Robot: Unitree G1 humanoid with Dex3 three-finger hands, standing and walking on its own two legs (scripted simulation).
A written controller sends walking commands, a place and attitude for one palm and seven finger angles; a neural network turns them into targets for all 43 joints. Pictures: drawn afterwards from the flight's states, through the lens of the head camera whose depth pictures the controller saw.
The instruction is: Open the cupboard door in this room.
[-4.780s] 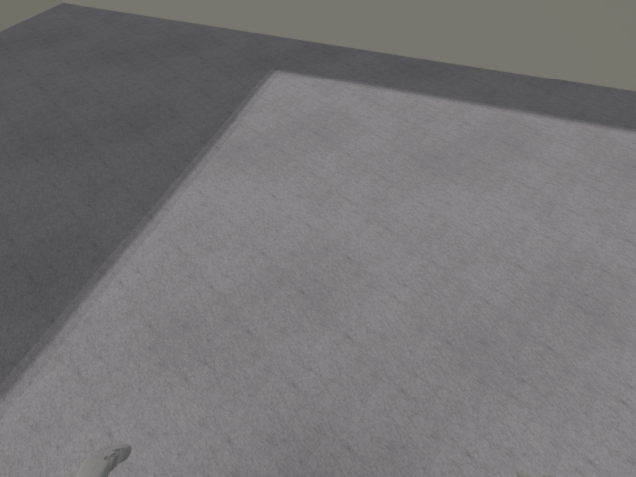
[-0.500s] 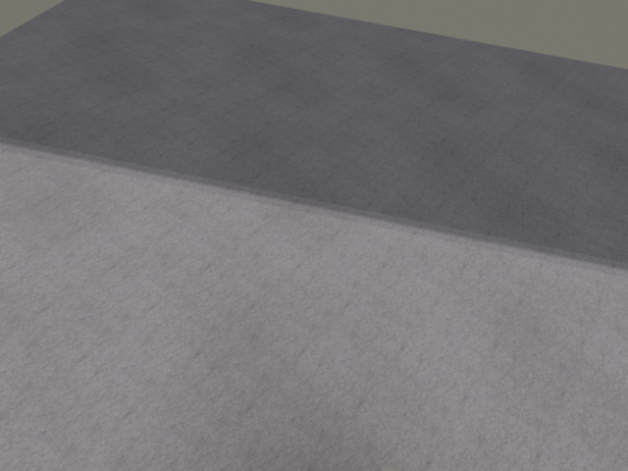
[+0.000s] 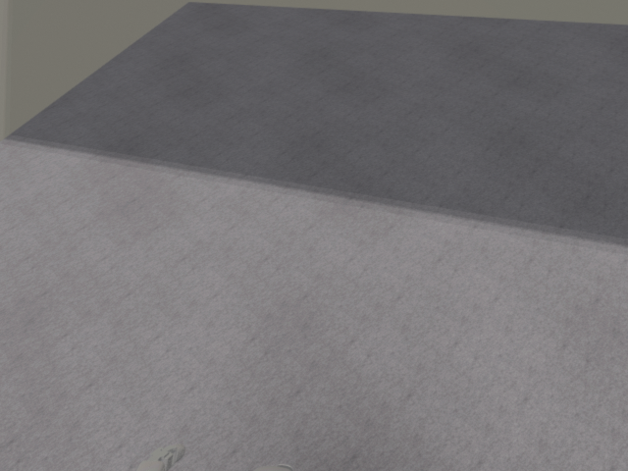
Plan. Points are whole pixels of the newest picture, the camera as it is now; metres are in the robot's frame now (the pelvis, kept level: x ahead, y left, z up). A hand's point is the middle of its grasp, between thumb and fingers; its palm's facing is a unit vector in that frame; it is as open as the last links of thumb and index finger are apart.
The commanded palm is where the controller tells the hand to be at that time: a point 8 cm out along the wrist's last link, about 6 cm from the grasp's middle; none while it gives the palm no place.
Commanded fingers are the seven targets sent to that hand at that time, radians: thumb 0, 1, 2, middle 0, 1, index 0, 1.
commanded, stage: turn or walk to find it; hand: left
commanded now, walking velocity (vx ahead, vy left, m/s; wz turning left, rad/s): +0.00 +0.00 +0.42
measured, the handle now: out of the picture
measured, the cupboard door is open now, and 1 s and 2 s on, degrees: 0 0 0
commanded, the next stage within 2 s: none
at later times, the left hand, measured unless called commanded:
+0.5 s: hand out of the picture -0.07 +0.25 -0.19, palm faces +0.29 -0.92 -0.25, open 7.4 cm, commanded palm none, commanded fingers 0.00 0.90 0.90 -0.20 -0.30 -0.20 -0.30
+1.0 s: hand out of the picture -0.04 +0.22 -0.14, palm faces +0.42 -0.86 -0.29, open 7.4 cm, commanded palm none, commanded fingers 0.00 0.90 0.90 -0.20 -0.30 -0.20 -0.30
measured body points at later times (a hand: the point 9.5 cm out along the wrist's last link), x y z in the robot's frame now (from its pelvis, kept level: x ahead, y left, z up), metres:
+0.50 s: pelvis -0.04 +0.04 -0.01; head -0.01 +0.07 +0.44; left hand -0.09 +0.30 -0.17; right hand +0.12 -0.19 -0.13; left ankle -0.07 +0.14 -0.74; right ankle -0.02 -0.09 -0.70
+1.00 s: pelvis -0.06 -0.01 +0.00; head -0.03 -0.04 +0.45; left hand -0.06 +0.26 -0.11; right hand +0.06 -0.22 -0.17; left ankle -0.09 +0.12 -0.70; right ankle -0.02 -0.09 -0.74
